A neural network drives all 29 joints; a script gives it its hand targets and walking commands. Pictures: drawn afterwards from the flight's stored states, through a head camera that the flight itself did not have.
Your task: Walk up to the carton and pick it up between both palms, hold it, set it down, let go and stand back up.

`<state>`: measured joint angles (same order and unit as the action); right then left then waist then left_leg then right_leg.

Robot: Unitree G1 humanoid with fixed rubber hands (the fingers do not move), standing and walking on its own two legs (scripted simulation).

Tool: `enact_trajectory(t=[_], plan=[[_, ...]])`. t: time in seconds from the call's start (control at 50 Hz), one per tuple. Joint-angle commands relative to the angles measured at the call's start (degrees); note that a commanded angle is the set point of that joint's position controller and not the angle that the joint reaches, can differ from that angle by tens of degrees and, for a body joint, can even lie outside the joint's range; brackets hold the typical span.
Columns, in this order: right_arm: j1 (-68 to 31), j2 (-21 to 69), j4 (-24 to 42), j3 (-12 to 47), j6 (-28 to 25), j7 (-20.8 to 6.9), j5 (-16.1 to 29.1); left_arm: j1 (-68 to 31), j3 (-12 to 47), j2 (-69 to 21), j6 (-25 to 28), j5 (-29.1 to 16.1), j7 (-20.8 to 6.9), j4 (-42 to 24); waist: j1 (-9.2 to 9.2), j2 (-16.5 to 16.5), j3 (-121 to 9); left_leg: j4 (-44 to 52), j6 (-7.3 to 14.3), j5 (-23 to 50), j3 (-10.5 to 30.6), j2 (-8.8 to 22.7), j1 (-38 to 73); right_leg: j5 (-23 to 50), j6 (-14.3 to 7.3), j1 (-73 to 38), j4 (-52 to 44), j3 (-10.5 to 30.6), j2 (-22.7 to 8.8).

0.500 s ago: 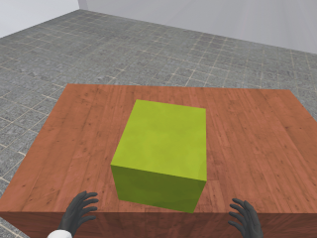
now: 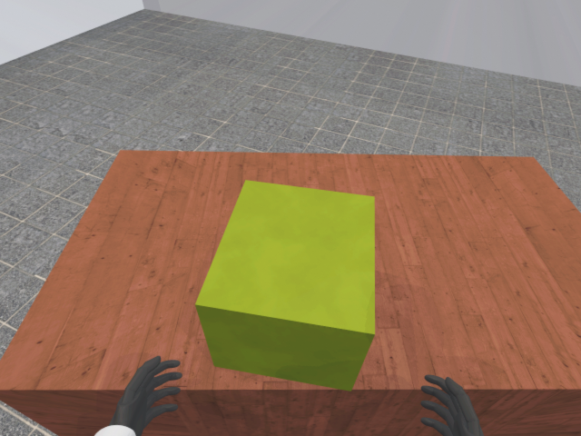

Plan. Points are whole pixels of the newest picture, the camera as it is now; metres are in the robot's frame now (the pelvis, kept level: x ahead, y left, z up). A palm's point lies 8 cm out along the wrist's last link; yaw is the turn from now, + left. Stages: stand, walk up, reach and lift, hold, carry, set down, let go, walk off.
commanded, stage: set down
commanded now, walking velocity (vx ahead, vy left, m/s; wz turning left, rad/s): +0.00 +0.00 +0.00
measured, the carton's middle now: (295, 280) +0.39 +0.00 -0.03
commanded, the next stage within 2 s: let go in 0.34 s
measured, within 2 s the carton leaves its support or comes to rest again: neither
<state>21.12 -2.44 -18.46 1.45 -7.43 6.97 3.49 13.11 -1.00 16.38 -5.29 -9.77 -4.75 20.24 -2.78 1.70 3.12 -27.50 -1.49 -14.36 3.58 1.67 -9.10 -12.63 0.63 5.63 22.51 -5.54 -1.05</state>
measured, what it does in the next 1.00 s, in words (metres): stands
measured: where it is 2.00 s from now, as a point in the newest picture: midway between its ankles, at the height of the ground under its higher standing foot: outside the picture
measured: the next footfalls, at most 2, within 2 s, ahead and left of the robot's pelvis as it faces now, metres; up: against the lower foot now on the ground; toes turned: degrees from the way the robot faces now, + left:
none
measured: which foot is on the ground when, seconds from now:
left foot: down 0.00-1.00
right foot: down 0.00-1.00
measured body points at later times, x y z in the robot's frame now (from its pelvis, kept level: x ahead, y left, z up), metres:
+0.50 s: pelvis +0.01 -0.01 +0.00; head +0.01 -0.01 +0.45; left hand +0.21 +0.22 -0.05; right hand +0.15 -0.21 -0.07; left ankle +0.01 +0.13 -0.74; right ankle +0.00 -0.13 -0.74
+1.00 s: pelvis +0.01 -0.01 +0.00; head +0.00 -0.01 +0.45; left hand +0.20 +0.22 -0.06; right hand +0.12 -0.25 -0.10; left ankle +0.01 +0.13 -0.74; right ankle +0.00 -0.13 -0.74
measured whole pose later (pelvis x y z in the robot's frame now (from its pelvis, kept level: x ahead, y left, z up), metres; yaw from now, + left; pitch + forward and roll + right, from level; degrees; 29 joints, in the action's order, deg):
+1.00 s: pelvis +0.01 -0.01 +0.00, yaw +0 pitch -4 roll -1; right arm 19.1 -13.0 -31.3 1.4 -3.5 1.6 -2.8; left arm 13.2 -1.0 14.2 -2.9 -7.5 -3.3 23.7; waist -2.7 -1.4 3.1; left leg -29.1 -2.0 -15.9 3.6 1.6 -8.9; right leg -15.7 0.0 6.7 26.8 -5.5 -1.3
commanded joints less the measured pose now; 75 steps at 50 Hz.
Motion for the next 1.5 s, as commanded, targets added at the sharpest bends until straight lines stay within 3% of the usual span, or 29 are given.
enact_trajectory(t=[0.0,0.06,0.1,0.14,0.24,0.26,0.4,0.46,0.48,0.54,0.58,0.6,0.66,0.82,0.84,0.86,0.98,1.02,1.04,1.08,1.1,1.12,1.16,1.24,1.28,1.32,1.36,1.4,1.48], plan=[[-4.9,-6.6,1.3,-2.9,-3.3,-1.4,-2.4,-5.1,-3.0,6.8,0.1,7.0,1.1,-7.4,5.98,-8.7,-1.6,7.3,-2.3,12.2,-6.5,-1.1,5.8,5.5,-1.6,-1.4,-4.5,4.0,0.8],[-4.2,-5.8,5.5,-2.3,-4.6,-1.5,-1.7,-4.3,-4.3,7.2,0.9,6.0,1.2,-9.2,7.58,-5.7,-3.3,7.6,-2.0,12.5,-7.2,-1.0,4.9,6.8,-1.4,-3.8,-4.4,4.4,1.0],[-4.9,-7.0,1.7,-3.3,-3.9,-2.3,-1.6,-4.4,-3.0,6.3,-0.4,7.5,2.2,-10.0,7.92,-11.3,-0.6,8.3,-3.7,12.5,-6.5,-0.5,4.7,4.5,-2.2,-2.1,-3.7,3.1,1.4],[-6.7,-9.8,-3.2,-5.6,-2.5,-3.3,-2.3,-4.7,-1.8,4.5,-2.8,8.8,2.5,-6.1,6.25,-11.9,1.2,9.3,-3.6,9.2,-6.3,0.0,4.7,1.2,-3.0,-0.8,-3.8,2.4,2.2],[-8.0,-9.7,-1.3,-5.4,-2.9,-3.3,-3.5,-4.9,-1.9,3.3,-3.2,7.5,2.0,-2.4,5.97,-5.2,-1.7,8.5,-2.2,9.4,-7.9,-1.3,5.6,2.8,-1.8,-0.4,-4.9,2.8,2.1],[-6.6,-6.5,7.9,-3.0,-3.8,-2.0,-2.0,-5.7,-4.6,7.6,-2.1,6.1,1.6,-9.2,7.07,-2.0,-3.1,8.0,-1.2,8.7,-7.8,-1.5,4.4,4.8,-0.7,-2.3,-5.2,4.2,0.9],[-10.4,-10.4,-3.7,-4.8,-2.5,-3.6,-3.6,-6.7,-2.4,3.6,-4.6,9.1,2.0,-1.3,6.76,-6.5,0.6,8.9,-2.1,8.4,-8.3,-1.8,4.7,2.0,-1.5,1.3,-4.2,2.6,1.6],[-6.2,-8.4,3.9,-1.8,-4.5,-2.5,-2.2,-3.8,-5.2,5.0,-2.6,7.1,1.0,-4.6,7.69,-0.2,-2.3,7.7,-0.9,12.9,-8.0,-1.9,5.8,10.3,0.4,-1.7,-4.5,3.9,1.1],[-6.7,-7.5,1.6,-2.1,-4.3,-2.3,-2.9,-4.5,-4.0,3.8,-2.5,7.6,0.6,-1.1,6.10,0.2,-1.9,7.6,-0.7,11.2,-7.9,-2.4,5.5,9.7,0.8,-0.9,-4.3,3.7,1.0],[-6.1,-10.5,-3.3,-3.0,-4.5,-2.7,-3.4,-2.4,-3.8,3.2,-3.0,9.2,0.5,0.0,4.96,-3.9,-0.6,7.1,-1.9,15.3,-7.3,-1.8,7.9,14.4,0.7,0.3,-3.8,3.4,1.0],[-5.5,-9.6,-2.0,-1.0,-5.0,-2.9,-2.9,-0.9,-4.3,3.3,-2.5,9.5,0.2,0.7,6.54,-1.8,-1.9,6.8,-1.5,16.7,-6.9,-2.1,8.5,15.5,0.9,-0.4,-4.2,3.4,1.3],[-8.0,-13.0,-7.9,-3.6,-4.4,-4.0,-3.3,-3.1,-3.0,1.2,-3.2,10.5,1.1,0.6,6.53,-6.3,-2.3,7.5,-2.5,16.1,-7.8,-2.1,7.6,12.0,-0.3,1.0,-3.2,2.4,2.4],[-5.8,-9.1,-0.2,-2.4,-5.5,-2.9,-3.7,-2.3,-3.9,3.2,-2.0,8.4,0.3,-0.6,5.56,1.1,-1.9,7.0,-1.4,14.0,-7.7,-2.7,7.1,13.2,1.4,-1.4,-3.9,3.2,1.5],[-10.8,-14.0,-9.9,-3.8,-5.9,-5.8,-3.2,-2.3,-2.1,0.3,-2.3,10.8,1.8,4.4,6.62,-5.5,-1.6,7.7,-2.7,15.1,-7.1,-1.4,7.8,9.2,-1.0,1.5,-2.8,1.5,2.6],[-7.7,-12.8,-6.7,-4.4,-6.6,-4.9,-3.1,-0.6,-1.9,0.8,-1.8,9.6,1.6,-0.9,5.31,-2.0,-1.8,7.2,-2.5,16.3,-7.1,-1.5,9.2,11.9,0.2,-0.1,-3.6,1.9,2.5],[-5.2,-27.8,-14.2,-8.2,-1.6,-4.8,-7.5,-2.0,-7.0,16.0,2.2,12.8,5.0,2.1,4.44,-0.6,-4.6,0.7,2.0,19.9,-2.3,2.7,-3.2,15.2,-1.4,-1.9,2.8,5.3,-4.1],[-5.5,-23.4,-14.3,-5.6,4.8,-6.8,-7.2,-5.1,-5.7,16.1,6.9,13.7,5.2,2.6,2.02,0.1,0.2,0.9,2.2,-0.8,-4.6,0.5,-6.4,-9.9,-3.3,9.9,-3.9,9.9,-6.5],[-4.2,-24.3,-14.8,-5.3,4.3,-7.4,-7.3,-5.5,-6.1,17.3,7.1,13.8,5.6,3.6,1.64,5.2,2.1,0.8,2.7,-1.9,-4.2,1.7,-6.4,-13.6,-3.5,10.1,-4.9,8.8,-6.2],[-5.1,-25.4,-15.6,-5.1,4.5,-7.5,-6.9,-6.4,-5.9,15.4,6.9,13.6,5.6,3.6,1.88,0.4,1.9,1.5,2.6,-1.8,-3.3,1.0,-6.4,-11.2,-3.3,9.8,-3.7,9.1,-5.7],[-4.6,-27.8,-16.8,-5.5,4.3,-7.4,-7.4,-2.2,-6.0,15.1,7.9,12.9,4.6,5.1,3.47,0.1,2.8,2.2,3.8,-3.2,-1.5,2.1,-9.0,-10.6,-3.2,8.8,-3.1,8.6,-4.7],[-4.2,-27.0,-17.1,-4.5,4.3,-7.2,-7.7,-1.1,-5.1,13.9,8.2,12.4,4.7,6.6,3.19,-3.9,0.0,2.2,4.1,-4.5,-1.6,2.2,-6.9,-10.1,-3.8,7.4,-2.0,9.3,-5.9],[-2.3,-26.4,-17.9,-4.8,3.9,-7.4,-7.2,-1.8,-5.4,15.5,8.1,12.4,5.1,6.5,1.86,-1.5,2.6,3.3,4.3,-3.3,-0.1,2.5,-8.9,-8.2,-4.5,8.4,-1.5,10.9,-6.6],[-7.7,-25.2,-17.2,-4.1,4.1,-8.1,-6.1,-3.4,-5.1,13.1,8.3,12.4,5.2,6.2,4.22,1.6,-0.1,2.7,4.2,0.1,0.1,2.8,-5.4,-9.5,-3.6,9.6,-0.6,7.8,-4.3],[-4.9,-27.9,-18.4,-5.3,4.3,-7.9,-6.1,-3.5,-6.2,16.3,9.0,12.6,5.3,6.8,2.67,-1.1,-1.7,-0.4,3.6,5.5,-0.7,1.6,-5.7,1.6,-3.3,3.9,-1.9,9.5,-6.4],[-6.2,-25.9,-17.8,-4.4,5.1,-7.5,-6.2,-3.3,-6.3,17.5,8.6,12.3,5.3,7.4,3.20,3.5,-1.5,1.4,4.3,6.9,-0.5,3.0,-6.2,2.0,-3.6,3.7,-0.4,8.5,-6.3],[-6.3,-28.6,-17.7,-5.6,5.4,-7.4,-6.7,-1.2,-5.5,15.5,8.6,11.5,5.8,7.7,3.77,-1.7,-0.6,0.0,3.6,9.1,-1.9,1.8,-5.2,8.5,-3.7,3.9,-1.0,9.0,-6.7],[-5.7,-29.1,-18.5,-5.3,5.6,-7.2,-5.9,-1.2,-5.0,15.4,8.3,11.8,5.4,7.3,3.95,1.8,-3.4,0.8,4.1,7.1,-0.3,3.2,-5.6,8.4,-3.6,2.2,1.5,6.8,-4.9],[-6.3,-27.5,-17.4,-4.7,5.5,-7.7,-6.3,-3.4,-4.9,15.3,7.9,12.5,6.1,7.6,2.24,1.5,-1.9,1.0,3.4,6.6,-1.0,2.5,-2.8,2.0,-3.4,7.0,0.2,6.5,-5.0],[-4.8,-28.4,-18.9,-5.1,5.5,-7.6,-6.2,-2.7,-6.0,16.8,8.4,12.1,6.0,8.5,3.32,-1.7,-1.3,0.8,4.0,8.8,-1.9,2.1,-6.4,6.2,-3.2,3.6,0.8,7.5,-5.8]])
